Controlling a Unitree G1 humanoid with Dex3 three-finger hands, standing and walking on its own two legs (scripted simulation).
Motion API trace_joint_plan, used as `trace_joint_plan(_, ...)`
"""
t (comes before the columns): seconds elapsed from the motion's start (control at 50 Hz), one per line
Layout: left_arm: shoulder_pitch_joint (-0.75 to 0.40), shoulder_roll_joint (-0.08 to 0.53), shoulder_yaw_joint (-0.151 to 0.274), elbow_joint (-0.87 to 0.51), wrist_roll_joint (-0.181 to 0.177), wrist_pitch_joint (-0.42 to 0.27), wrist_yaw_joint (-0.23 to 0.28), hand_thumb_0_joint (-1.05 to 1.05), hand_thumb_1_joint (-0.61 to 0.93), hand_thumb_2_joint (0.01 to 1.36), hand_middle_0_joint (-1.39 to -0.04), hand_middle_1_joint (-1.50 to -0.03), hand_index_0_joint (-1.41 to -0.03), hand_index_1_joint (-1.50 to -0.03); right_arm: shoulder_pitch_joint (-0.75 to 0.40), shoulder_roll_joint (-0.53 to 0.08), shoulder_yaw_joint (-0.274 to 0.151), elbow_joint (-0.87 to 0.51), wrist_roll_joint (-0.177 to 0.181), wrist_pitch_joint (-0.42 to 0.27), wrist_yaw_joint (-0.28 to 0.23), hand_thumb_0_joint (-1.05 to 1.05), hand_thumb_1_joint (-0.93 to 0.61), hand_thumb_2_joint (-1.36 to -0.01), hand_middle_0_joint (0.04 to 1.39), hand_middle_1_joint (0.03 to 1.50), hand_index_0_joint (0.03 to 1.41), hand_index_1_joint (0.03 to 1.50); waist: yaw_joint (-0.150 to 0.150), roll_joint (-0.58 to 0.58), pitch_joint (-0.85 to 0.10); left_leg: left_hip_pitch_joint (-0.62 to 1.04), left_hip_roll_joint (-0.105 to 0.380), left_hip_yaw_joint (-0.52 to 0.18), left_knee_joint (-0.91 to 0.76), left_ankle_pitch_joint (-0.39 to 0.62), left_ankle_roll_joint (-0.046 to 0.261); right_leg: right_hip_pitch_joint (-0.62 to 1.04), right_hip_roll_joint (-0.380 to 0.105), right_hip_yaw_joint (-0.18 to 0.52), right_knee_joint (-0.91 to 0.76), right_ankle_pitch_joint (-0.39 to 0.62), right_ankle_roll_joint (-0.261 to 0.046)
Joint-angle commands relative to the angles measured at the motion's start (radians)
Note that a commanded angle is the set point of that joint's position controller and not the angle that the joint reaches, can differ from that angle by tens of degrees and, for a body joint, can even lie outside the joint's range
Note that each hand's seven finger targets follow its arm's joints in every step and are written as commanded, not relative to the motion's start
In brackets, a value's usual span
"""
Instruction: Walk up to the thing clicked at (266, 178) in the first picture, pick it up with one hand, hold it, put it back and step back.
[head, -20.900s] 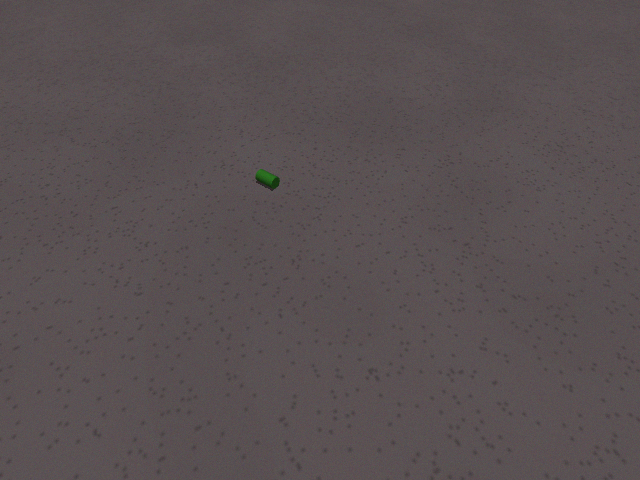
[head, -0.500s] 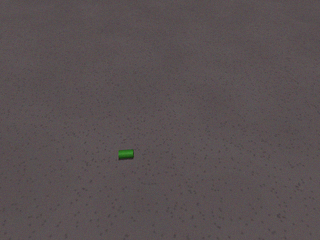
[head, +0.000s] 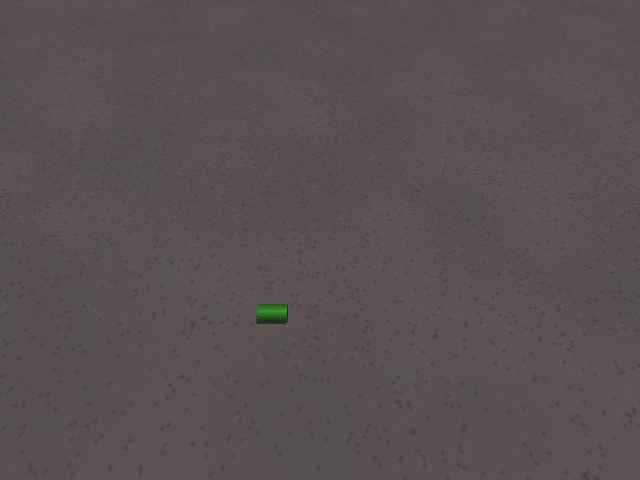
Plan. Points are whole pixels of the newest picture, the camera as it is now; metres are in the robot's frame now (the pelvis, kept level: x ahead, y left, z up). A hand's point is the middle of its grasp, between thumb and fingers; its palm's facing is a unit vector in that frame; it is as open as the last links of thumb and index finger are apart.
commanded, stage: walk up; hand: left
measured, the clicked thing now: (272, 312) +0.79 +0.20 -0.74
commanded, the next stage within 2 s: none
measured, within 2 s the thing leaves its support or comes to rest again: neither
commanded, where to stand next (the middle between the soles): +0.41 -0.04 m, yaw +0 degrees
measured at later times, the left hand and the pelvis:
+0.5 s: hand (177, 384) +0.29 +0.25 -0.14, palm faces -0.10 -0.92 -0.37, open 7.4 cm; pelvis +0.17 -0.02 -0.02, yaw -2 degrees
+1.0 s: hand (195, 350) +0.36 +0.25 -0.17, palm faces -0.07 -0.94 -0.32, open 7.4 cm; pelvis +0.31 -0.02 -0.01, yaw -1 degrees
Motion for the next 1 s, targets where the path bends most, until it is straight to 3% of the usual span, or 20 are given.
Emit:
trace_joint_plan(0.0,-0.132,0.196,0.036,-0.155,-0.01,-0.015,-0.001,0.0,0.9,0.9,-0.2,-0.3,-0.2,-0.3,0.21,-0.198,-0.087,-0.036,-0.006,-0.047,-0.022,0.0,-0.9,-0.9,0.2,0.3,0.2,0.3,-0.153,0.021,-0.052,0.448,-0.042,0.047,-0.171,0.161,-0.003,-0.381,-0.102,0.038,0.211,0.037,-0.121)
trace_joint_plan(0.02,-0.057,0.124,0.018,-0.163,-0.021,-0.013,-0.003,0.0,0.9,0.9,-0.2,-0.3,-0.2,-0.3,0.297,-0.283,-0.111,-0.044,-0.019,-0.054,-0.037,0.0,-0.9,-0.9,0.2,0.3,0.2,0.3,-0.182,0.278,-0.092,0.535,0.139,-0.263,-0.353,-0.128,0.067,-0.532,0.026,-0.023,0.559,-0.09,-0.07)
trace_joint_plan(0.04,-0.033,0.153,0.027,-0.159,-0.027,-0.009,0.006,0.0,0.9,0.9,-0.2,-0.3,-0.2,-0.3,0.252,-0.354,-0.113,-0.085,-0.018,-0.062,-0.037,0.0,-0.9,-0.9,0.2,0.3,0.2,0.3,-0.147,0.266,-0.085,0.443,0.331,-0.69,-0.489,-0.298,0.164,-0.615,0.096,0.134,0.685,-0.265,-0.06)
trace_joint_plan(0.06,-0.057,0.243,0.034,-0.158,-0.026,-0.007,0.016,0.0,0.9,0.9,-0.2,-0.3,-0.2,-0.3,0.162,-0.349,-0.109,-0.124,0.013,-0.06,-0.037,0.0,-0.9,-0.9,0.2,0.3,0.2,0.3,-0.113,0.116,-0.025,0.316,0.371,-0.687,-0.49,-0.318,0.224,-0.589,0.023,0.219,0.736,-0.236,-0.069)
trace_joint_plan(0.1,0.013,0.241,0.031,-0.124,-0.04,-0.005,0.012,0.0,0.9,0.9,-0.2,-0.3,-0.2,-0.3,0.066,-0.264,-0.073,-0.176,0.015,-0.065,-0.044,0.0,-0.9,-0.9,0.2,0.3,0.2,0.3,-0.042,0.051,0.029,0.276,0.284,-0.429,-0.431,-0.157,0.187,-0.581,-0.035,0.221,0.708,-0.104,-0.062)
trace_joint_plan(0.18,0.033,0.222,0.032,-0.127,-0.028,-0.002,-0.01,0.0,0.9,0.9,-0.2,-0.3,-0.2,-0.3,0.101,-0.243,-0.065,-0.194,0.018,-0.078,-0.047,0.0,-0.9,-0.9,0.2,0.3,0.2,0.3,-0.048,0.097,0.035,0.22,0.242,-0.213,-0.429,0.169,0.194,-0.494,-0.062,0.145,0.545,-0.017,-0.008)
trace_joint_plan(0.36,-0.098,0.174,0.038,-0.218,-0.022,-0.011,-0.038,0.0,0.9,0.9,-0.2,-0.3,-0.2,-0.3,0.139,-0.258,-0.062,-0.246,0.026,-0.068,-0.042,0.0,-0.9,-0.9,0.2,0.3,0.2,0.3,-0.071,0.118,0.028,0.185,0.178,-0.066,-0.334,0.333,0.155,-0.324,-0.034,-0.005,0.207,0.163,-0.034)
trace_joint_plan(0.42,-0.035,0.183,0.052,-0.206,-0.024,-0.02,-0.03,0.0,0.9,0.9,-0.2,-0.3,-0.2,-0.3,0.132,-0.245,-0.053,-0.269,0.025,-0.06,-0.049,0.0,-0.9,-0.9,0.2,0.3,0.2,0.3,-0.017,0.052,0.016,0.1,0.171,-0.051,-0.183,0.379,0.128,-0.137,0.001,-0.022,0.135,0.126,-0.056)
trace_joint_plan(0.44,0.074,0.214,0.07,-0.187,-0.023,-0.03,-0.019,0.0,0.9,0.9,-0.2,-0.3,-0.2,-0.3,0.143,-0.209,-0.036,-0.277,0.025,-0.061,-0.05,0.0,-0.9,-0.9,0.2,0.3,0.2,0.3,0.041,-0.031,-0.059,0.082,0.12,-0.013,0.023,0.469,0.102,0.01,0.002,0.011,0.092,0.099,-0.082)
trace_joint_plan(0.46,0.183,0.286,0.094,-0.177,-0.016,-0.04,-0.006,0.0,0.9,0.9,-0.2,-0.3,-0.2,-0.3,0.191,-0.146,-0.015,-0.294,0.031,-0.064,-0.053,0.0,-0.9,-0.9,0.2,0.3,0.2,0.3,0.078,-0.236,-0.148,-0.048,0.033,0.044,0.333,0.306,0.057,0.158,-0.174,0.259,0.013,0.022,-0.136)
trace_joint_plan(0.48,0.192,0.357,0.102,-0.189,-0.033,-0.039,-0.003,0.0,0.9,0.9,-0.2,-0.3,-0.2,-0.3,0.191,-0.163,-0.017,-0.302,0.038,-0.058,-0.056,0.0,-0.9,-0.9,0.2,0.3,0.2,0.3,0.076,-0.328,-0.125,-0.262,-0.101,0.076,0.497,-0.133,0.029,0.194,-0.387,0.659,-0.147,-0.063,-0.264)
trace_joint_plan(0.5,0.14,0.342,0.097,-0.209,-0.043,-0.034,-0.001,0.0,0.9,0.9,-0.2,-0.3,-0.2,-0.3,0.164,-0.223,-0.032,-0.271,0.025,-0.05,-0.066,0.0,-0.9,-0.9,0.2,0.3,0.2,0.3,0.06,-0.186,-0.064,-0.239,-0.037,-0.047,0.581,-0.174,0.026,0.05,-0.417,0.672,-0.138,-0.085,-0.311)
trace_joint_plan(0.6,0.01,0.238,0.061,-0.265,-0.041,-0.038,0.007,0.0,0.9,0.9,-0.2,-0.3,-0.2,-0.3,0.241,-0.189,-0.03,-0.212,0.028,-0.044,-0.04,0.0,-0.9,-0.9,0.2,0.3,0.2,0.3,-0.024,-0.185,-0.004,-0.132,0.023,-0.017,0.391,0.012,0.001,-0.156,-0.21,0.228,-0.122,0.129,-0.232)
trace_joint_plan(0.74,0.024,0.252,0.057,-0.308,-0.023,-0.021,-0.008,0.0,0.9,0.9,-0.2,-0.3,-0.2,-0.3,0.137,-0.159,-0.033,-0.243,0.015,-0.061,-0.034,0.0,-0.9,-0.9,0.2,0.3,0.2,0.3,0.012,-0.167,0.005,0.005,0.005,0.074,0.018,0.125,-0.022,-0.261,-0.21,0.177,-0.086,0.026,-0.23)
trace_joint_plan(0.8,-0.031,0.206,0.025,-0.323,-0.032,-0.004,0.002,0.0,0.9,0.9,-0.2,-0.3,-0.2,-0.3,0.224,-0.153,-0.034,-0.205,0.01,-0.076,-0.061,0.0,-0.9,-0.9,0.2,0.3,0.2,0.3,-0.064,-0.068,-0.058,0.237,-0.027,0.072,-0.108,0.22,-0.003,-0.36,-0.181,0.12,0.117,0.134,-0.182)
trace_joint_plan(0.82,-0.008,0.161,0.004,-0.319,-0.035,0.0,0.006,0.0,0.9,0.9,-0.2,-0.3,-0.2,-0.3,0.243,-0.186,-0.041,-0.204,0.006,-0.082,-0.071,0.0,-0.9,-0.9,0.2,0.3,0.2,0.3,-0.078,0.03,-0.071,0.301,0.032,-0.017,-0.187,0.191,0.02,-0.413,-0.129,0.077,0.231,0.094,-0.131)
trace_joint_plan(0.84,0.019,0.109,-0.008,-0.328,-0.041,0.001,0.008,0.0,0.9,0.9,-0.2,-0.3,-0.2,-0.3,0.266,-0.283,-0.061,-0.219,-0.005,-0.089,-0.076,0.0,-0.9,-0.9,0.2,0.3,0.2,0.3,-0.078,0.247,-0.087,0.329,0.269,-0.37,-0.315,0.193,0.084,-0.503,0.002,0.003,0.479,-0.078,-0.058)
trace_joint_plan(0.86,0.081,0.187,0.018,-0.285,-0.044,0.017,0.022,0.0,0.9,0.9,-0.2,-0.3,-0.2,-0.3,0.229,-0.338,-0.07,-0.247,0.011,-0.085,-0.075,0.0,-0.9,-0.9,0.2,0.3,0.2,0.3,-0.062,0.171,-0.087,0.272,0.391,-0.561,-0.359,0.115,0.204,-0.5,0.027,0.083,0.571,-0.283,-0.047)
trace_joint_plan(0.88,0.073,0.239,0.03,-0.257,-0.039,0.023,0.031,0.0,0.9,0.9,-0.2,-0.3,-0.2,-0.3,0.195,-0.322,-0.074,-0.248,0.018,-0.078,-0.076,0.0,-0.9,-0.9,0.2,0.3,0.2,0.3,-0.053,0.099,-0.044,0.223,0.389,-0.547,-0.35,0.094,0.261,-0.505,0.003,0.12,0.667,-0.29,-0.049)
trace_joint_plan(0.98,0.1,0.196,0.021,-0.194,-0.044,0.022,0.025,0.0,0.9,0.9,-0.2,-0.3,-0.2,-0.3,0.099,-0.245,-0.035,-0.264,0.015,-0.071,-0.084,0.0,-0.9,-0.9,0.2,0.3,0.2,0.3,-0.019,0.17,-0.054,0.167,0.235,-0.174,-0.262,0.398,0.184,-0.408,-0.038,0.102,0.515,-0.153,-0.029)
